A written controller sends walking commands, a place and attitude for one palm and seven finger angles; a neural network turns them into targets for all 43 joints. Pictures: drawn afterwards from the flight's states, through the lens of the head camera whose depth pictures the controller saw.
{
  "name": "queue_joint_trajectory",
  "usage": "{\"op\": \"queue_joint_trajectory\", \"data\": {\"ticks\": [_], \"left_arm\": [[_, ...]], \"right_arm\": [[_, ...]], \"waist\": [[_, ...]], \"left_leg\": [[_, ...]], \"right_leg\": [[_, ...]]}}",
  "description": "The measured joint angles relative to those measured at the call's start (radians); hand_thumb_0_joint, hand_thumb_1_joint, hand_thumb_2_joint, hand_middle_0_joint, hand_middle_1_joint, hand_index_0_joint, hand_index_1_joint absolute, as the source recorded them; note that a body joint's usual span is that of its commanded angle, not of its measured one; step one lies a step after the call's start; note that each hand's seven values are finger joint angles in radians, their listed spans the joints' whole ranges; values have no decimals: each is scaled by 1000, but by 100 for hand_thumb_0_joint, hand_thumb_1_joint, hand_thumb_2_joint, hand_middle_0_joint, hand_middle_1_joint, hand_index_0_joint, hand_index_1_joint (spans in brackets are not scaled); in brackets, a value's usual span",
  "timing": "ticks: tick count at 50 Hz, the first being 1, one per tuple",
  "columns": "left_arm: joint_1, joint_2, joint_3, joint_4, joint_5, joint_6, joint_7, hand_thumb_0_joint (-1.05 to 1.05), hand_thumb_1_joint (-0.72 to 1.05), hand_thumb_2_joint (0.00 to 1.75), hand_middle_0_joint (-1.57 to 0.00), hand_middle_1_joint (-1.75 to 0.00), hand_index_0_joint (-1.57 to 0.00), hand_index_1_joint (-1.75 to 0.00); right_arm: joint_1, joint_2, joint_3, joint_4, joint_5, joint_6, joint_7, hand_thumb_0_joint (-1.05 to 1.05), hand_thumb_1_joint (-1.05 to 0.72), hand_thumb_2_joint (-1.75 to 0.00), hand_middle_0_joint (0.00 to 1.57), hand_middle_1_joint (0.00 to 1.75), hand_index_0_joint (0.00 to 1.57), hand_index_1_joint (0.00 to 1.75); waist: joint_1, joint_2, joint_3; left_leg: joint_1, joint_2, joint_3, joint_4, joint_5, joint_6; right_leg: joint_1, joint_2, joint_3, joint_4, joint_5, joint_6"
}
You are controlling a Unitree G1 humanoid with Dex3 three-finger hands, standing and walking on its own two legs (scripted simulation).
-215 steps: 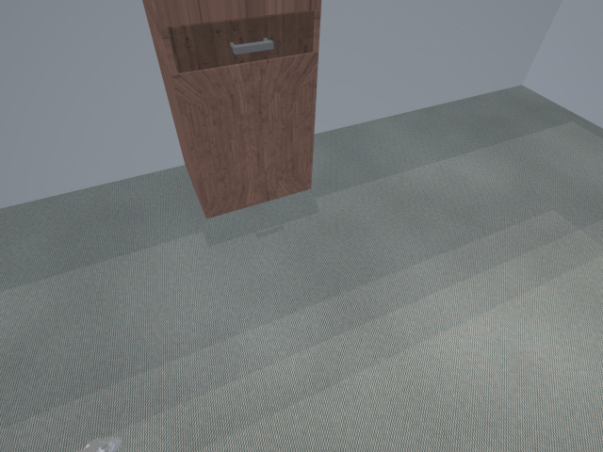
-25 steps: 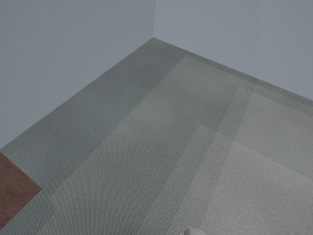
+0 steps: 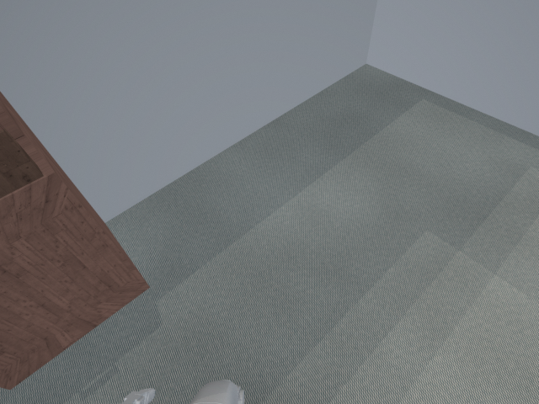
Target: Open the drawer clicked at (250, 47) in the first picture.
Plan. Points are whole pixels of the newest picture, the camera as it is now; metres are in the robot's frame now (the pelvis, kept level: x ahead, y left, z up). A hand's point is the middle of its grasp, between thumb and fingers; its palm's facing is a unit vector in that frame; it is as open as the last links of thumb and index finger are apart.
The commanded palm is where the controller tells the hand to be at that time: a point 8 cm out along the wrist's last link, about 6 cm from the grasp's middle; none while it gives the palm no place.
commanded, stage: turn to face it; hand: left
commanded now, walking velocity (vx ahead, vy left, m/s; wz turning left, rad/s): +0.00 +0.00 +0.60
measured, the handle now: out of the picture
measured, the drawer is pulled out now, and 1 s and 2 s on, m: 0.00 0.00 0.00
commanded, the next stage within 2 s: take the last steps up to it in 1.06 s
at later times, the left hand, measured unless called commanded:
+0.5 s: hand out of the picture +0.00 +0.28 -0.17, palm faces +0.34 -0.90 -0.27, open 7.4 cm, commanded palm none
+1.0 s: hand out of the picture -0.03 +0.19 -0.14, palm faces +0.56 -0.77 -0.29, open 7.4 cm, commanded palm none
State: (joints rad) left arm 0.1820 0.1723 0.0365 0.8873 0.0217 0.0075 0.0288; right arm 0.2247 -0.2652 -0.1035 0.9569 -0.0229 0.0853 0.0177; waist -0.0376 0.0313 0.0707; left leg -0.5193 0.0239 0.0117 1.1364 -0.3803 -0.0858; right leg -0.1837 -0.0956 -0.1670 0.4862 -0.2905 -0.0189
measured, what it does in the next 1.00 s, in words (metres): steps on the spot, turning left: left foot, then right foot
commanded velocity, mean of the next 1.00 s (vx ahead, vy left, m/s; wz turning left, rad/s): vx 0.00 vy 0.00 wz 0.52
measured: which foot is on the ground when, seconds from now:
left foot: up 0.00-0.22, down 0.24-0.70, up 0.72-1.00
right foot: down 0.00-0.24, up 0.26-0.68, down 0.70-1.00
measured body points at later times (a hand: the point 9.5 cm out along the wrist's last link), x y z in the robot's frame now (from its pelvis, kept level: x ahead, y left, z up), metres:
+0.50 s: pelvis +0.00 +0.04 +0.00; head +0.03 +0.07 +0.44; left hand -0.02 +0.33 -0.15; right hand +0.18 -0.17 -0.13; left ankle -0.03 +0.14 -0.74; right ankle +0.03 -0.12 -0.67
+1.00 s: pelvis +0.01 -0.02 +0.00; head +0.05 -0.03 +0.45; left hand -0.06 +0.23 -0.12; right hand +0.19 -0.22 -0.16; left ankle -0.11 +0.10 -0.66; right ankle +0.06 -0.09 -0.74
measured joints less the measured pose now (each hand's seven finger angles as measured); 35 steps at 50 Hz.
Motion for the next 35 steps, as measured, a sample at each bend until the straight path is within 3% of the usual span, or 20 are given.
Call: {"op": "queue_joint_trajectory", "data": {"ticks": [7,11,12,13,15,17,20,29,33,35], "left_arm": [[56,17,0,16,10,5,-9,1,90,89,-21,-30,-20,-30],[87,55,17,33,8,17,-12,1,90,89,-21,-30,-20,-30],[99,65,22,35,5,21,-14,1,90,89,-21,-30,-20,-30],[97,81,29,42,0,30,-15,1,90,89,-21,-30,-20,-30],[87,107,39,53,0,55,-12,1,90,89,-20,-30,-20,-30],[77,118,47,59,1,66,-11,1,91,89,-20,-30,-20,-30],[53,121,50,50,-1,62,-17,1,91,89,-20,-30,-20,-30],[-37,91,36,-10,-7,48,-17,1,91,89,-20,-30,-20,-30],[-68,69,24,-36,-14,36,-15,1,91,89,-20,-30,-20,-30],[-70,59,17,-50,-17,20,-15,1,91,89,-20,-30,-20,-30]], "right_arm": [[-86,-7,17,-16,6,7,6,1,-91,-90,20,30,19,30],[-127,-1,31,-46,9,-14,8,1,-91,-90,20,30,19,30],[-131,-3,34,-58,8,-24,10,1,-91,-90,20,30,20,30],[-139,4,34,-64,7,-36,8,0,-91,-90,20,30,20,30],[-146,17,43,-71,10,-52,6,0,-91,-90,20,30,20,30],[-139,27,50,-74,8,-57,-3,0,-90,-90,20,30,20,30],[-124,35,57,-71,7,-56,-13,0,-90,-90,20,30,20,30],[-59,46,58,-52,1,-44,-11,0,-90,-90,21,30,20,30],[-30,39,48,-40,0,-34,-10,0,-90,-90,21,30,20,30],[-12,31,41,-36,4,-28,-11,0,-90,-90,21,30,20,30]], "waist": [[47,-33,33],[69,-60,37],[72,-62,30],[73,-80,32],[83,-100,37],[83,-99,30],[75,-87,23],[32,-47,8],[8,-20,5],[3,-5,-3]], "left_leg": [[111,31,45,-243,-42,2],[212,17,91,-466,24,26],[241,14,95,-533,74,54],[231,1,92,-523,67,85],[222,-10,81,-498,41,113],[233,-13,62,-521,48,118],[257,-22,28,-582,87,117],[269,-61,-72,-642,140,109],[242,-76,-119,-612,136,87],[216,-87,-143,-571,121,70]], "right_leg": [[-9,-54,-78,48,-31,20],[-36,-87,-123,125,-73,48],[-58,-97,-129,174,-93,58],[-93,-104,-96,258,-156,76],[-171,-76,-1,447,-249,94],[-231,-47,50,576,-235,107],[-282,-26,98,642,-159,120],[-250,17,162,446,-134,131],[-174,54,161,269,-122,118],[-106,67,149,117,-33,102]]}}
